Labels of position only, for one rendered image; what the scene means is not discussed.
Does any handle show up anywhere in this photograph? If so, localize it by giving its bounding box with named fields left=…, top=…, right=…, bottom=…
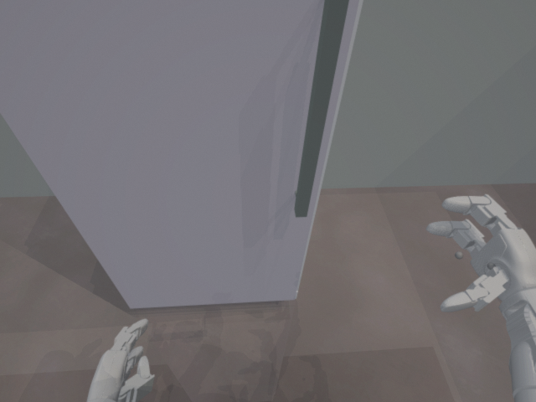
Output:
left=294, top=0, right=349, bottom=217

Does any robot left hand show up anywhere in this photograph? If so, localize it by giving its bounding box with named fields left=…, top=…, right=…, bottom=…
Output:
left=86, top=319, right=155, bottom=402

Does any robot right hand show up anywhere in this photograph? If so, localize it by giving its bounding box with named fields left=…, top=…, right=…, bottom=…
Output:
left=426, top=194, right=536, bottom=312

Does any fridge door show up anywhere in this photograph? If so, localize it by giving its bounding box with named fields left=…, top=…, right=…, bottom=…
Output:
left=0, top=0, right=359, bottom=309

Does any robot right forearm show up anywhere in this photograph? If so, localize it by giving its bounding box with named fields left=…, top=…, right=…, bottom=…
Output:
left=499, top=287, right=536, bottom=402

